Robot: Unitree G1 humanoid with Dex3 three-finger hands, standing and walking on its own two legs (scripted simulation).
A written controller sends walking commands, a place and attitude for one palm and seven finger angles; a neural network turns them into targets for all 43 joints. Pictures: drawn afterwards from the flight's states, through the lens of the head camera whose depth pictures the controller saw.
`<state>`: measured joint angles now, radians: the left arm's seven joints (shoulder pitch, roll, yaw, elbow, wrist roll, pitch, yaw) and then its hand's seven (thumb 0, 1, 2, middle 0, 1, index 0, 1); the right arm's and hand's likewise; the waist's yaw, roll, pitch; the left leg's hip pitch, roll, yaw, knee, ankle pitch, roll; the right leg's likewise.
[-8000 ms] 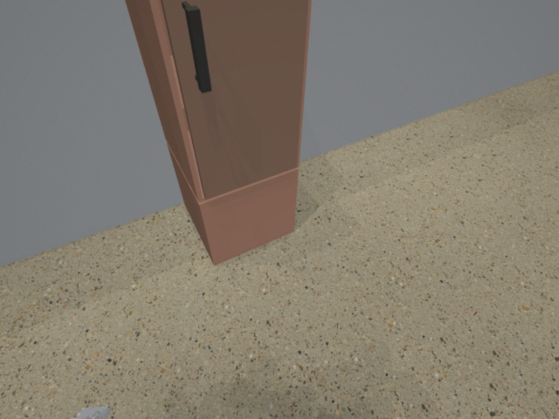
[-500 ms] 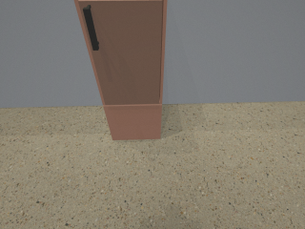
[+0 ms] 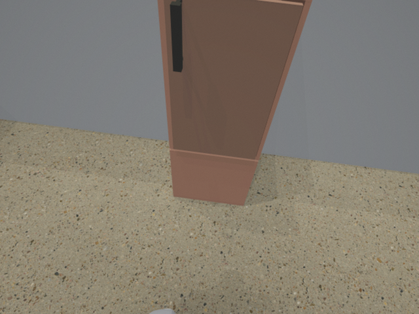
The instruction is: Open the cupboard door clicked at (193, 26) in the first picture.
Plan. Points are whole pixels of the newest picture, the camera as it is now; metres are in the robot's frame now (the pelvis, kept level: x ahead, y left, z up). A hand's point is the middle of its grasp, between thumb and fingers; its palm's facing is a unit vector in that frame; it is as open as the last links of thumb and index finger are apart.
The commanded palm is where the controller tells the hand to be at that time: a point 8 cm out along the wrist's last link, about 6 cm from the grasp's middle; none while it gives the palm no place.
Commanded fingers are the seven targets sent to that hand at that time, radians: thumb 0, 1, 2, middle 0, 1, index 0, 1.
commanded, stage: take the last steps up to it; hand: left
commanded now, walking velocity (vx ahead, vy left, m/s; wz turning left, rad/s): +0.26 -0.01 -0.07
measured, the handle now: (178, 36) +0.74 +0.18 +0.16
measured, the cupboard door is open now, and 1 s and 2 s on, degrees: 0 0 0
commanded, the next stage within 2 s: come to a stop and stand still in 0.30 s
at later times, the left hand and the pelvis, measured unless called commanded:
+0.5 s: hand (133, 249) +0.27 +0.21 -0.15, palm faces -0.05 -0.98 -0.18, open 7.4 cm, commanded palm none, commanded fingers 0.00 0.90 0.90 -0.20 -0.30 -0.20 -0.30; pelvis +0.16 +0.04 +0.02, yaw -2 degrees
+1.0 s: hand (104, 256) +0.25 +0.27 -0.16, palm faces +0.03 -0.96 -0.29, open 7.3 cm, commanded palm none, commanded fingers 0.00 0.90 0.90 -0.20 -0.30 -0.20 -0.30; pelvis +0.16 +0.07 +0.00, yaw -1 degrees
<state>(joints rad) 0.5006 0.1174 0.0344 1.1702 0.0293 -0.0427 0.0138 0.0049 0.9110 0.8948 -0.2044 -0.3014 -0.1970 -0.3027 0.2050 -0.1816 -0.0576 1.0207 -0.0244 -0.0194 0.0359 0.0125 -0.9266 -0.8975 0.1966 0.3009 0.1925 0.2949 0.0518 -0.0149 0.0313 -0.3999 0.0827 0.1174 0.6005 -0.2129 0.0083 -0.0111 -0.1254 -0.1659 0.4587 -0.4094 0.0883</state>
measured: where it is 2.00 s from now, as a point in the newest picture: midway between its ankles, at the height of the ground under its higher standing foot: outside the picture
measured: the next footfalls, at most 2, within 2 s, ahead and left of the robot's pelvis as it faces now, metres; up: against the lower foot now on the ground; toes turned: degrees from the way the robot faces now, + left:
right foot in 0.58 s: +0.29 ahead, -0.08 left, +0.00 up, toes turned -8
left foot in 0.98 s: +0.20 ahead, +0.18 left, +0.00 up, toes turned +1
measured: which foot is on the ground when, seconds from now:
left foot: down 0.00-0.62, up 0.64-0.96, down 0.98-1.00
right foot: down 0.00-0.00, up 0.02-0.56, down 0.58-0.98, up 1.00-1.00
